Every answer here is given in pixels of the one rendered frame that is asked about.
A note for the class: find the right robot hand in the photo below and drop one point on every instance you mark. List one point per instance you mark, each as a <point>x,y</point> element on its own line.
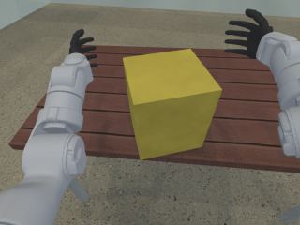
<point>253,37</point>

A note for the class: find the robot left upper arm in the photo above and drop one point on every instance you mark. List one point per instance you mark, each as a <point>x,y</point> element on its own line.
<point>50,161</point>

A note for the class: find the left robot hand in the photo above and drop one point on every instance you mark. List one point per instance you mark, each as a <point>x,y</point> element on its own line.
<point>76,43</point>

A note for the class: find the left robot forearm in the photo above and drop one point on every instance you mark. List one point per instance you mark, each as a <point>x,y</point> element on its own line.
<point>62,112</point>

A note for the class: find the table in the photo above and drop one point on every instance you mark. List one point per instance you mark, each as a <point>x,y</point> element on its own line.
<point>243,132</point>

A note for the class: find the carton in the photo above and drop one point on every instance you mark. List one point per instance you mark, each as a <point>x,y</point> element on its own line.
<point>172,99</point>

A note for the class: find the robot right upper arm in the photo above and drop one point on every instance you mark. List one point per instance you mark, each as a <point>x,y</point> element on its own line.
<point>289,131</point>

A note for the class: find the right robot forearm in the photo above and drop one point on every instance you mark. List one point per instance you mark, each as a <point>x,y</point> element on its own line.
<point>281,53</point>

